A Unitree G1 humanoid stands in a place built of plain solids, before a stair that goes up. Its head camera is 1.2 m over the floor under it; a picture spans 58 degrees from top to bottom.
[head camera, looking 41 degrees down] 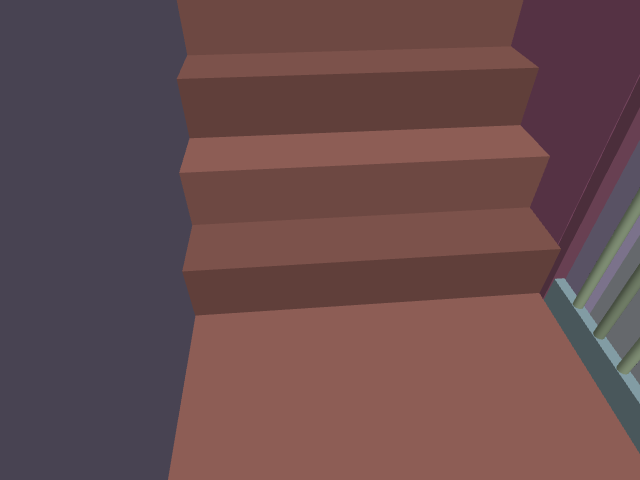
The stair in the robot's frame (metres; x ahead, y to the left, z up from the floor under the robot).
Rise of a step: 0.22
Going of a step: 0.24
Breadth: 1.26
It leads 5 degrees to the left of straight ahead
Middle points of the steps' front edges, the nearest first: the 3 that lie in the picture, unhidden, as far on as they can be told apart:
1.03 -0.19 0.22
1.26 -0.17 0.44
1.50 -0.15 0.66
